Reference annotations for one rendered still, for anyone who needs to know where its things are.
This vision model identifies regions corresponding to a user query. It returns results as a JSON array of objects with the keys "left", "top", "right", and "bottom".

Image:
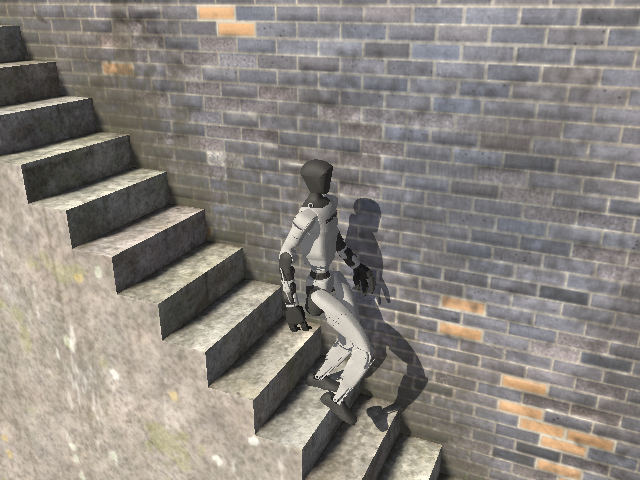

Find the robot left upper arm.
[{"left": 322, "top": 194, "right": 339, "bottom": 235}]

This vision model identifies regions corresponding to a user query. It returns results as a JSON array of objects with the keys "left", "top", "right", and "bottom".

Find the robot right thigh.
[{"left": 305, "top": 287, "right": 374, "bottom": 364}]

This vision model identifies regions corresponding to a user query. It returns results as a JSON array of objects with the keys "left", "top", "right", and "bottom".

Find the robot right hand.
[{"left": 285, "top": 305, "right": 312, "bottom": 332}]

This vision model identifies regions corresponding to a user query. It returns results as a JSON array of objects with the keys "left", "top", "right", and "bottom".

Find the robot left hand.
[{"left": 353, "top": 263, "right": 377, "bottom": 297}]

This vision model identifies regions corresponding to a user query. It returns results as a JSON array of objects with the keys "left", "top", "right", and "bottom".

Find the robot right upper arm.
[{"left": 279, "top": 208, "right": 317, "bottom": 264}]

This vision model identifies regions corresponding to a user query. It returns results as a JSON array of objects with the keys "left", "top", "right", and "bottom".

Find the robot left forearm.
[{"left": 336, "top": 231, "right": 361, "bottom": 269}]

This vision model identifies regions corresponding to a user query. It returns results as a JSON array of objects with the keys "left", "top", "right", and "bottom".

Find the robot right forearm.
[{"left": 279, "top": 252, "right": 299, "bottom": 308}]

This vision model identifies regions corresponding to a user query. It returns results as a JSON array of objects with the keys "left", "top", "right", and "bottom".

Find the robot torso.
[{"left": 299, "top": 194, "right": 338, "bottom": 294}]

